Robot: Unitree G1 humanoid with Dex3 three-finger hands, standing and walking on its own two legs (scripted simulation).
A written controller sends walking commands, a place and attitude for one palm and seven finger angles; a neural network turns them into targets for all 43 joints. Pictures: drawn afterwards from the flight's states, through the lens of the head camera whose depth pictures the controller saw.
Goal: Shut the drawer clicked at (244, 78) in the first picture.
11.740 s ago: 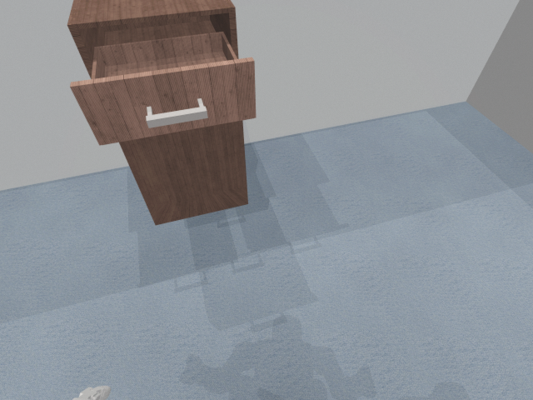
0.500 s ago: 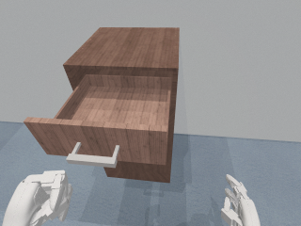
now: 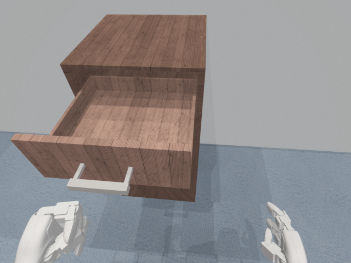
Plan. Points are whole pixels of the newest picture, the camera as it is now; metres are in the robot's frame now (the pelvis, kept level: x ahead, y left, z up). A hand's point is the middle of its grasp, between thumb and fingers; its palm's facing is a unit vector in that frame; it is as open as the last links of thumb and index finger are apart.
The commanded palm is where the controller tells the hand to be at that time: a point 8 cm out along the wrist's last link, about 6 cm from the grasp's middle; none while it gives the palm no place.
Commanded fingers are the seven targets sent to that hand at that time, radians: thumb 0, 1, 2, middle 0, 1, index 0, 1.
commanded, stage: bring the fist close to the handle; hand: left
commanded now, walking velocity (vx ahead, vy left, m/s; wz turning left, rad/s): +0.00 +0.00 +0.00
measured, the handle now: (102, 178) +0.28 +0.21 +0.05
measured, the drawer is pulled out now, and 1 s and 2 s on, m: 0.30 0.30 0.22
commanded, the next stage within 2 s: push the drawer shut in 0.90 s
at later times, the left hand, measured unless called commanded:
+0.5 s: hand (100, 226) +0.18 +0.17 +0.05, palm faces +0.01 -1.00 -0.06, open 3.3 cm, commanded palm +0.15 +0.23 +0.05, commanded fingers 0.00 0.90 0.90 -1.40 -1.60 -1.40 -1.60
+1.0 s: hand (98, 221) +0.19 +0.18 +0.05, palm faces +0.03 -1.00 -0.07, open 3.3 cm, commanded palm +0.15 +0.24 +0.05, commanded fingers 0.00 0.90 0.90 -1.40 -1.60 -1.40 -1.60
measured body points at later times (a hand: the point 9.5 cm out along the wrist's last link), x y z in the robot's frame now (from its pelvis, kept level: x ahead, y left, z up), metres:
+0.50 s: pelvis -0.02 +0.02 -0.02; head +0.02 +0.00 +0.43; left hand +0.17 +0.23 +0.06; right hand +0.17 -0.21 -0.09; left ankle +0.00 +0.11 -0.72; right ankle +0.00 -0.07 -0.72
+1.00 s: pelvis +0.00 +0.02 -0.03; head +0.04 +0.00 +0.42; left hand +0.18 +0.23 +0.06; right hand +0.18 -0.22 -0.10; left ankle +0.00 +0.11 -0.72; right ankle +0.00 -0.07 -0.72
